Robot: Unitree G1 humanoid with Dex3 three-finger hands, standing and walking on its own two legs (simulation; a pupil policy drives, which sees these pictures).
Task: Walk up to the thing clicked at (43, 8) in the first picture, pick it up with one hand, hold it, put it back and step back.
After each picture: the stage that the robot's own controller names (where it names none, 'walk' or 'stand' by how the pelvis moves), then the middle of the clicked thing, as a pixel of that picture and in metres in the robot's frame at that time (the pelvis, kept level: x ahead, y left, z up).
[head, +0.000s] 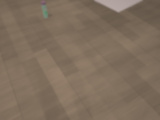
stand; (44, 9) +2.20 +0.59 -0.65
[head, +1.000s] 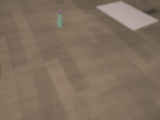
walk; (59, 18) +2.11 +0.28 -0.63
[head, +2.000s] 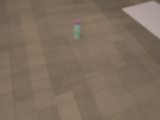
walk; (77, 29) +1.51 +0.04 -0.64
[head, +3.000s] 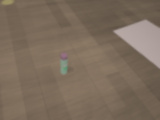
walk; (63, 63) +1.06 +0.14 -0.65
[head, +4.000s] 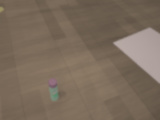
walk; (53, 90) +0.73 +0.21 -0.65
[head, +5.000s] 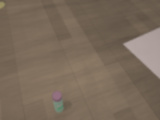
stand; (58, 102) +0.56 +0.16 -0.64
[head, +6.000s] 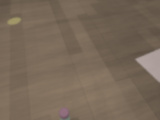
stand; (65, 119) +0.50 +0.15 -0.64
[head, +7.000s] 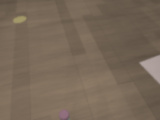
stand; out of the picture +0.48 +0.15 -0.65
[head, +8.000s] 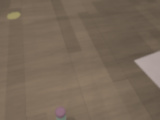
stand; (61, 118) +0.49 +0.16 -0.65
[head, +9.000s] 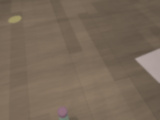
stand; (63, 118) +0.50 +0.16 -0.66
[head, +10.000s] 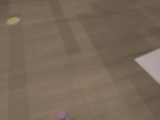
stand; out of the picture +0.48 +0.17 -0.66
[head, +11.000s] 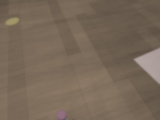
stand; out of the picture +0.48 +0.17 -0.66
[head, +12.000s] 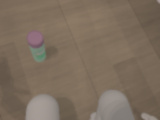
go down; (37, 48) +0.55 +0.18 -0.34
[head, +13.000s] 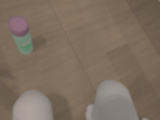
go down; (22, 38) +0.57 +0.20 -0.27
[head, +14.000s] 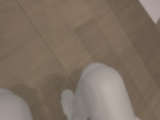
close in; out of the picture +0.56 +0.25 -0.18
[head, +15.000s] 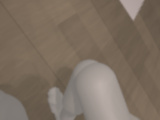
close; out of the picture +0.55 +0.27 -0.18
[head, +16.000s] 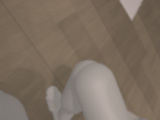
lift; out of the picture +0.52 +0.22 -0.19
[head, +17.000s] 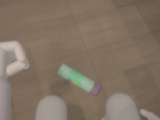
lift; (78, 79) +0.45 +0.00 -0.42
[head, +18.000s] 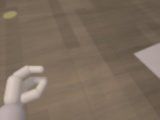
close; out of the picture +0.36 +0.00 -0.69
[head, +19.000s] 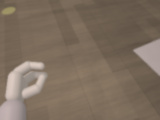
close; out of the picture +0.35 +0.03 -0.70
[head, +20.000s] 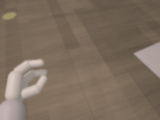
stand; out of the picture +0.32 +0.03 -0.70
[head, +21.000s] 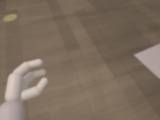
stand; out of the picture +0.32 +0.03 -0.70
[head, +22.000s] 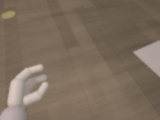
stand; out of the picture +0.32 +0.03 -0.71
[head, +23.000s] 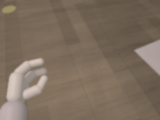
stand; out of the picture +0.33 +0.02 -0.70
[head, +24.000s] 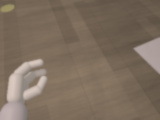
stand; out of the picture +0.34 +0.02 -0.70
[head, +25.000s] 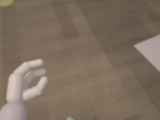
stand; out of the picture +0.36 +0.00 -0.70
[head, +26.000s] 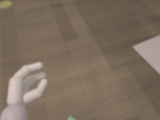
stand; out of the picture +0.38 -0.01 -0.70
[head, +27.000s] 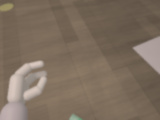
close; out of the picture +0.40 -0.02 -0.70
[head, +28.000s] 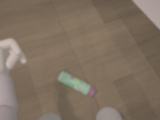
crouch; (76, 84) +0.47 -0.03 -0.54
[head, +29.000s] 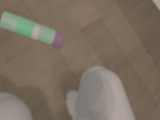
lower; (33, 30) +0.56 +0.02 -0.29
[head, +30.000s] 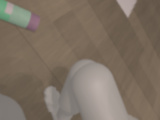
lower; (4, 10) +0.61 +0.05 -0.27
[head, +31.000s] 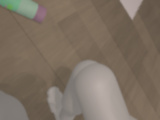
lower; (13, 1) +0.65 +0.03 -0.27
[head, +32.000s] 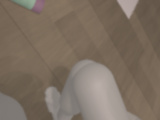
lower; out of the picture +0.70 +0.02 -0.27
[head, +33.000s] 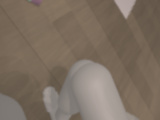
lower; out of the picture +0.74 +0.01 -0.28
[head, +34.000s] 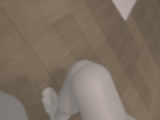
open; out of the picture +0.78 +0.00 -0.28
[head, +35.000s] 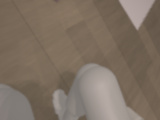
stand; out of the picture +0.82 -0.04 -0.28
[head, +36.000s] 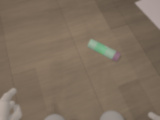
stand; (103, 50) +0.76 -0.21 -0.55
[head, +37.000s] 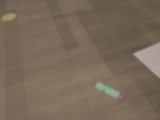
stand; (109, 91) +0.75 -0.25 -0.69
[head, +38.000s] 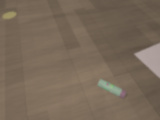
stand; (111, 88) +0.78 -0.27 -0.69
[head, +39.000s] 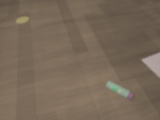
stand; (119, 90) +0.82 -0.31 -0.74
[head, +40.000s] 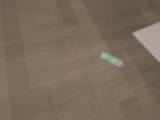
walk; (113, 60) +0.91 -0.38 -0.73
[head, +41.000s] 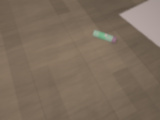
walk; (104, 36) +1.24 -0.22 -0.72
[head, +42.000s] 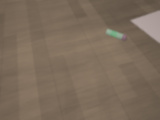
stand; (116, 34) +1.54 -0.34 -0.71
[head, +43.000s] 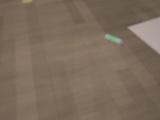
stand; (114, 39) +1.56 -0.38 -0.74
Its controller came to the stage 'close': yes
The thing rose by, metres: 0.00
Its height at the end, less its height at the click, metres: -0.09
